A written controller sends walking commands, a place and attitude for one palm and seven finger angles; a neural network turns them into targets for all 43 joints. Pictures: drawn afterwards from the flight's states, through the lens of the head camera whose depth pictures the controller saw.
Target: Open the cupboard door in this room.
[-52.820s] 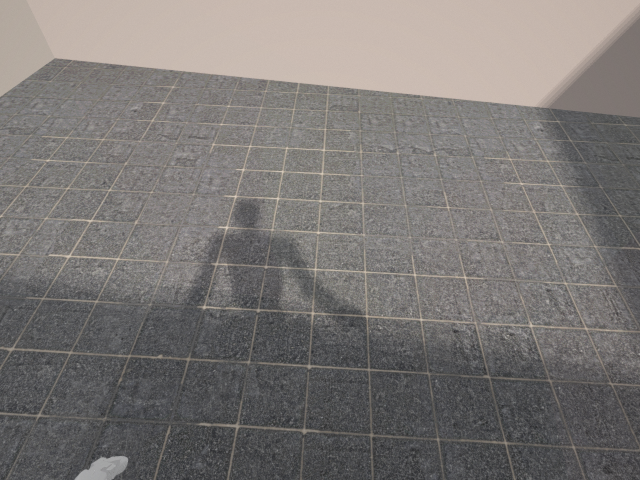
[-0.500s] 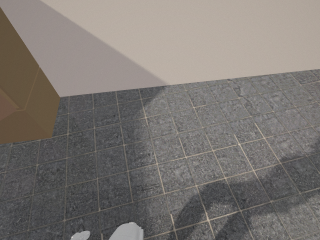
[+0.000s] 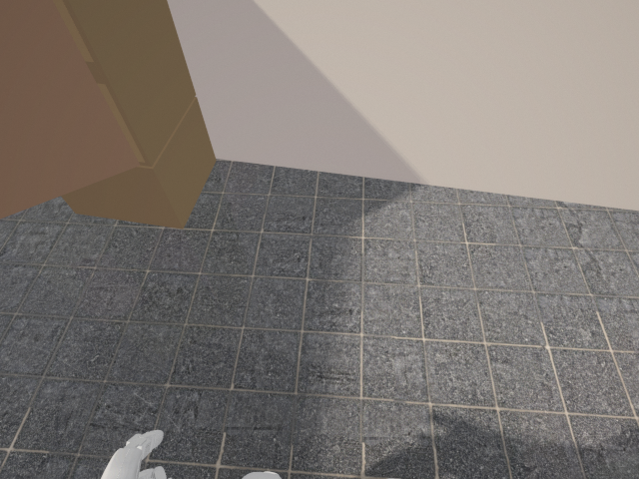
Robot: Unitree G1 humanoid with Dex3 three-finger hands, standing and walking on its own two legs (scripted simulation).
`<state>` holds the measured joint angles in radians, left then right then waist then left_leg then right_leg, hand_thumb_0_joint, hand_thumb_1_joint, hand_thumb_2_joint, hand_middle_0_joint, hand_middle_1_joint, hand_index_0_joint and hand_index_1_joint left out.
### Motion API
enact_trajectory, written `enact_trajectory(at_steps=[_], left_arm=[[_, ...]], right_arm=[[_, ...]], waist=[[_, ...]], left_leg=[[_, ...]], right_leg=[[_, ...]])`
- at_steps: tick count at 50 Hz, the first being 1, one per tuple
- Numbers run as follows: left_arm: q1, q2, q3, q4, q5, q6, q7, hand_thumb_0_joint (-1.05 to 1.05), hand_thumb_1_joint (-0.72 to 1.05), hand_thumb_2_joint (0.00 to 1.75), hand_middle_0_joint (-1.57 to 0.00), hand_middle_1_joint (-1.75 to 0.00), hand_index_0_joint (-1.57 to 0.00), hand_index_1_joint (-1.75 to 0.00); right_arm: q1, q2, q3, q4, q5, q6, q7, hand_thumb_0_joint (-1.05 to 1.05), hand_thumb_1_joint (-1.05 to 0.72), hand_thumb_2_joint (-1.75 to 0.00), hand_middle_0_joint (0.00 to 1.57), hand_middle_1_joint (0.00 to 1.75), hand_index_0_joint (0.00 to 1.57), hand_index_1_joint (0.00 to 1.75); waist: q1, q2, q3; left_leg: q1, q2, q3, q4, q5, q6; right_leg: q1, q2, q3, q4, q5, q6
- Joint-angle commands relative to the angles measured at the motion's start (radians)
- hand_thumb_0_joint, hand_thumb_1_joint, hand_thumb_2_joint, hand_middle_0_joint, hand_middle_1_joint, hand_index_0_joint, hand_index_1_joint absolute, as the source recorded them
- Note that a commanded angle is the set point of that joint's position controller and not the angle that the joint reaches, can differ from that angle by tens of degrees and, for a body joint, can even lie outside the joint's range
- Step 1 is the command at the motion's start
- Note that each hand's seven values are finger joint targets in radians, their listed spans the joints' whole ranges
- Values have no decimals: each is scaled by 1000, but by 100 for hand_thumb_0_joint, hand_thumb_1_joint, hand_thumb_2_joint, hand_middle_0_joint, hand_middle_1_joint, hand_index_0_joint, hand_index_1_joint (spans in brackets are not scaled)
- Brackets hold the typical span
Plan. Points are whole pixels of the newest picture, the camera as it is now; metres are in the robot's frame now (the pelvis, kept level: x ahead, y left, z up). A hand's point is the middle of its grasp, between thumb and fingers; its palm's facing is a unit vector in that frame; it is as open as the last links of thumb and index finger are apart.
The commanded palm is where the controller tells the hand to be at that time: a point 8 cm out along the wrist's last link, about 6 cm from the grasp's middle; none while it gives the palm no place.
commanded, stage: turn to face it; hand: left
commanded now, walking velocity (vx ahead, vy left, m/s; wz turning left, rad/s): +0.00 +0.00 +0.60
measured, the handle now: out of the picture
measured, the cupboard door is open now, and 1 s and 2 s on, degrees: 42 42 42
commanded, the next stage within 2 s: take the last steps up to it in 0.82 s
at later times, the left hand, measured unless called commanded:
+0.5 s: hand out of the picture -0.02 +0.22 -0.18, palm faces +0.36 -0.90 -0.25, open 7.4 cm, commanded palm none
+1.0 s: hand out of the picture -0.01 +0.15 -0.15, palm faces +0.50 -0.83 -0.23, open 7.3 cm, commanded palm none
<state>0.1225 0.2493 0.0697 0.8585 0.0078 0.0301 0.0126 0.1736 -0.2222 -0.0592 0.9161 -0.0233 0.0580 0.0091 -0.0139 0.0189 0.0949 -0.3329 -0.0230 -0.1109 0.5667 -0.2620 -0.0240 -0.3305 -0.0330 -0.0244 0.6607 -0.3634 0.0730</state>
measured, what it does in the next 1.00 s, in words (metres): steps on the spot, turning left: right foot, then left foot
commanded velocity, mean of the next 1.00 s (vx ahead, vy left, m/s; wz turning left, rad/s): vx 0.03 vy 0.02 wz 0.40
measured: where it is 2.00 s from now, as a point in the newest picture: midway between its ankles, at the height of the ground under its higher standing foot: (260, 460)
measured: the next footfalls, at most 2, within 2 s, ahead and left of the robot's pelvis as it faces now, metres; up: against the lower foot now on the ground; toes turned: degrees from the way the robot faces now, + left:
right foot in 0.02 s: +0.04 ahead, -0.13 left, +0.00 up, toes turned -1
left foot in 0.38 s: +0.03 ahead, +0.11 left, +0.00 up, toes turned +21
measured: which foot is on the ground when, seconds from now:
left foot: down 0.00-0.02, up 0.04-0.36, down 0.38-0.76, up 0.78-1.00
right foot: up 0.00-0.00, down 0.02-0.38, up 0.40-0.74, down 0.76-1.00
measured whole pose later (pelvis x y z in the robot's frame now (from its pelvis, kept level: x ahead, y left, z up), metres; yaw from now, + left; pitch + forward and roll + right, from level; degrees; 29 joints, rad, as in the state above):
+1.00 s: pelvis +0.03 -0.04 +0.01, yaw +28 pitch +0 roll +2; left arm 0.24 0.16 0.04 0.96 0.02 -0.01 0.03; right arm 0.16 -0.21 -0.06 1.01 -0.01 0.08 0.01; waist 0.00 -0.01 0.09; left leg -0.41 0.00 0.01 0.97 -0.46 -0.05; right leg -0.18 -0.07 -0.13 0.49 -0.30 -0.02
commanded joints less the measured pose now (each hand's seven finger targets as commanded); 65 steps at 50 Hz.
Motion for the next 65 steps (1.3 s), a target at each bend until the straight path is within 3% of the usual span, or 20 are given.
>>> enact_trajectory(at_steps=[1,6,13,17,18,19,20,25,36,38,39,43,47,53,57,58,59,60,62,65], left_arm=[[170,245,48,-42,24,-34,21,0,90,90,-20,-30,-20,-30],[53,110,14,-70,13,-42,28,0,90,90,-20,-30,-20,-30],[159,169,37,-19,20,-43,23,0,90,90,-20,-30,-20,-30],[135,179,46,-10,8,-38,12,0,90,90,-20,-30,-20,-30],[128,152,42,-27,1,-34,7,0,90,90,-20,-30,-20,-30],[99,78,17,-63,-3,-29,0,0,90,90,-20,-30,-20,-30],[44,87,11,-88,10,-13,11,0,90,90,-20,-30,-20,-30],[63,72,19,-9,12,2,-4,0,90,90,-20,-30,-20,-30],[162,56,9,20,3,-22,4,0,90,90,-20,-30,-20,-30],[198,180,32,31,21,-43,17,0,90,90,-20,-30,-20,-30],[194,213,31,18,21,-40,16,0,90,90,-20,-30,-20,-30],[116,100,5,16,10,-52,21,0,90,90,-20,-30,-20,-30],[182,99,10,48,16,-60,24,0,90,90,-20,-30,-20,-30],[241,146,37,108,23,-66,6,0,90,90,-20,-30,-20,-30],[175,152,45,114,18,-60,-5,0,90,90,-20,-30,-20,-30],[145,133,41,103,11,-55,-12,0,90,90,-20,-30,-20,-30],[134,67,32,80,7,-51,-23,0,90,90,-20,-30,-20,-30],[45,32,12,29,12,-50,-23,0,90,90,-20,-30,-20,-30],[-28,36,11,36,17,-49,-21,0,90,90,-20,-30,-20,-30],[63,25,6,101,21,-48,-34,0,90,90,-20,-30,-20,-30]], right_arm=[[-77,-106,-50,-134,14,-24,-1,0,-90,-90,20,30,20,30],[-63,-85,-39,-71,7,2,18,0,-90,-90,20,30,20,30],[-139,-55,-17,-87,15,-10,25,0,-90,-90,20,30,20,30],[-32,-90,-24,-67,10,-25,18,0,-90,-90,20,30,20,30],[30,-159,-42,-54,2,-33,14,0,-90,-90,20,30,20,30],[94,-264,-69,-50,-4,-33,9,0,-90,-90,20,30,20,30],[142,-286,-68,-31,-3,-24,3,0,-90,-90,20,30,20,30],[-16,-182,-36,-66,-4,-44,-28,0,-90,-90,20,30,20,30],[-41,-164,-34,-46,3,-32,-20,0,-90,-90,20,30,20,30],[-23,-67,-21,-66,18,-36,-10,0,-90,-90,20,30,20,30],[-45,-86,-27,-80,15,-26,-5,0,-90,-90,20,30,20,30],[-42,-67,-25,-9,10,-5,-3,0,-90,-90,20,30,20,30],[-65,-31,-10,11,13,-12,-1,0,-90,-90,20,30,20,30],[-120,-32,-4,-9,9,-33,16,0,-90,-90,20,30,20,30],[-2,-35,0,23,6,-54,15,0,-90,-90,20,30,20,30],[82,-82,-9,44,5,-60,7,0,-90,-90,20,30,20,30],[161,-170,-35,59,-7,-62,-1,0,-90,-90,20,30,20,30],[278,-228,-43,78,-13,-57,-15,0,-90,-90,20,30,20,30],[233,-165,-22,72,-8,-70,-30,0,-90,-90,20,30,20,30],[164,-98,3,58,-1,-104,-32,0,-90,-90,20,30,20,30]], waist=[[84,-331,-146],[5,-211,-95],[62,-215,-124],[-6,-171,-168],[-42,-11,-214],[-77,282,-227],[-97,198,-225],[-2,119,-129],[46,117,-162],[53,-270,-156],[71,-256,-133],[19,-203,-74],[49,-181,-108],[89,-191,-60],[17,-151,-68],[-27,-43,-90],[-65,238,-117],[-114,317,-98],[-77,181,-36],[-2,64,-33]], left_leg=[[-292,-62,71,407,-367,-13],[-240,43,98,611,-188,-41],[-118,26,203,222,-204,-31],[130,8,225,-83,15,3],[311,125,92,-139,229,57],[431,402,-268,-164,601,206],[351,460,-279,-189,508,275],[160,273,-114,-233,341,192],[43,186,-108,-113,276,134],[-187,-20,93,168,-125,10],[-167,-27,83,376,-352,4],[-216,23,67,613,-187,-18],[-165,22,127,395,-201,-30],[-133,40,169,190,-211,-9],[154,6,234,-98,-67,13],[320,29,190,-173,-61,38],[456,239,-100,-246,-128,127],[457,388,-302,-342,-100,240],[329,364,-284,-372,-123,263],[295,269,-95,-378,152,213]], right_leg=[[301,-463,414,-416,203,-206],[204,-287,51,-296,562,-188],[308,-328,-32,-224,710,-186],[207,-309,-114,-51,644,-108],[43,-258,-159,114,458,-53],[-229,-112,-169,346,-231,16],[-237,-99,-53,445,-329,-5],[-203,-77,18,470,-73,-1],[177,8,-44,-175,113,-19],[337,-317,297,-361,289,-144],[217,-450,336,-385,351,-241],[200,-277,118,-316,584,-206],[299,-276,70,-300,668,-202],[289,-355,135,-379,244,-225],[109,-303,30,-296,71,-158],[-19,-249,-34,-176,8,-115],[-223,-115,-147,91,-111,-54],[-366,-44,-144,334,-265,-44],[-422,-93,-5,523,-143,-70],[-350,-103,-7,512,33,-60]])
